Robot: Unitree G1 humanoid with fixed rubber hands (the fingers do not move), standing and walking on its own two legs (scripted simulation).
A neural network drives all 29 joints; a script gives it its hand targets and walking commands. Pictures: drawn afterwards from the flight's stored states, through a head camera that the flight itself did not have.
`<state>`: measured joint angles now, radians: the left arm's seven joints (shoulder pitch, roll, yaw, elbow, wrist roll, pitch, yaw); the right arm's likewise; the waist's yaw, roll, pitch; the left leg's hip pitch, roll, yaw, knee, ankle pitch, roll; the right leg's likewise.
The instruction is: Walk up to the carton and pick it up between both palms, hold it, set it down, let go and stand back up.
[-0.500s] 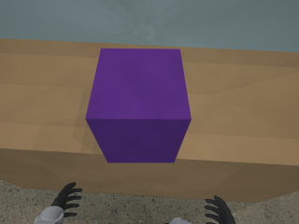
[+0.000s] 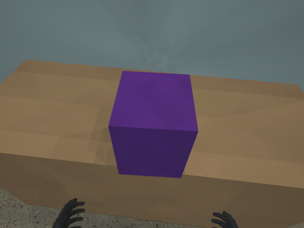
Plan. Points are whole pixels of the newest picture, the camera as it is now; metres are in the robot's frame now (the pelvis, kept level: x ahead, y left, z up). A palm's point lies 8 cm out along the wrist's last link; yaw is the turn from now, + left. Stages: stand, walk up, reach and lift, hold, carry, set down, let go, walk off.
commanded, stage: reach and lift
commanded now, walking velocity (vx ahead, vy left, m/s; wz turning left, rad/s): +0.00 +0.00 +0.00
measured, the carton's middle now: (152, 126) +0.41 +0.03 +0.02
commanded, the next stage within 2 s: none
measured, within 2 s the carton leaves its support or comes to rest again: neither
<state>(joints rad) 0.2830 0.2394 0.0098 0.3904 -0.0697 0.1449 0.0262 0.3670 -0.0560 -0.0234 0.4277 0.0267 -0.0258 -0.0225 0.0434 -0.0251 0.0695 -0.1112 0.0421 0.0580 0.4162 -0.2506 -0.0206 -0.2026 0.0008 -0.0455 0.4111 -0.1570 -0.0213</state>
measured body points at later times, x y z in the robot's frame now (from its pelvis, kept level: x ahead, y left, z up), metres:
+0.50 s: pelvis +0.03 +0.01 +0.00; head +0.03 +0.03 +0.45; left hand +0.19 +0.24 -0.05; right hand +0.19 -0.18 -0.04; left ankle -0.01 +0.13 -0.74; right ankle +0.04 -0.11 -0.74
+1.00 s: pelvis +0.03 +0.02 +0.00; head +0.01 +0.03 +0.45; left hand +0.23 +0.23 -0.01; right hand +0.23 -0.18 -0.01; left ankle -0.01 +0.13 -0.74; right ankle +0.04 -0.11 -0.74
